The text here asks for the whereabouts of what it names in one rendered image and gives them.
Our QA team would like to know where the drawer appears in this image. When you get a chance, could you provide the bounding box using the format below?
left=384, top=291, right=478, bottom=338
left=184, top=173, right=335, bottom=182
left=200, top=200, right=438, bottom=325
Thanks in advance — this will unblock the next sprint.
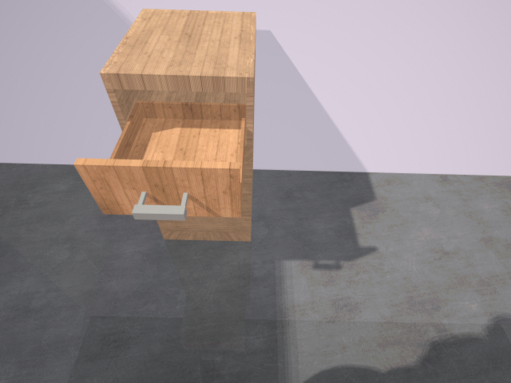
left=74, top=101, right=246, bottom=218

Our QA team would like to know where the handle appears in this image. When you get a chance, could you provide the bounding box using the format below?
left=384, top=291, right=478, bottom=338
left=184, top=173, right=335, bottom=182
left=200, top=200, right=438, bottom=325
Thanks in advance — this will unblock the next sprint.
left=132, top=191, right=188, bottom=221

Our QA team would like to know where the cabinet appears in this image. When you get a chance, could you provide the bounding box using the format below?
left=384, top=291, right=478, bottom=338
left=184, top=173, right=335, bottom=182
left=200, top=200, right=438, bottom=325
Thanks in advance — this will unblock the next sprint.
left=100, top=9, right=256, bottom=242

